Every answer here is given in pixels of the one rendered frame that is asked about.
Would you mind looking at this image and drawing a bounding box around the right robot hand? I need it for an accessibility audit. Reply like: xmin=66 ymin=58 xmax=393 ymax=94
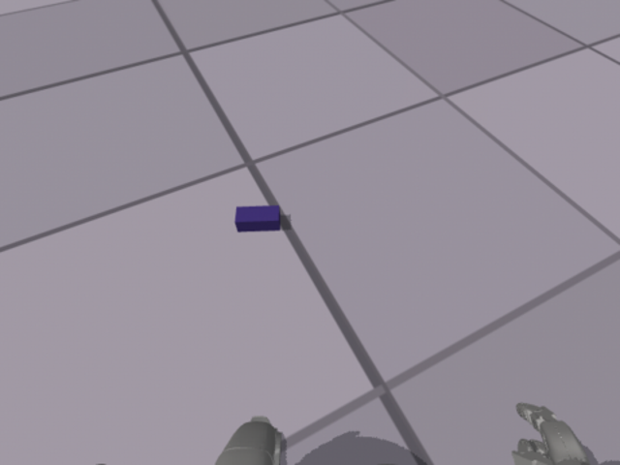
xmin=511 ymin=403 xmax=591 ymax=465

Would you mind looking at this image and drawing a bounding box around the carton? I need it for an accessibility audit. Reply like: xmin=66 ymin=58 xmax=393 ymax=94
xmin=235 ymin=205 xmax=280 ymax=232

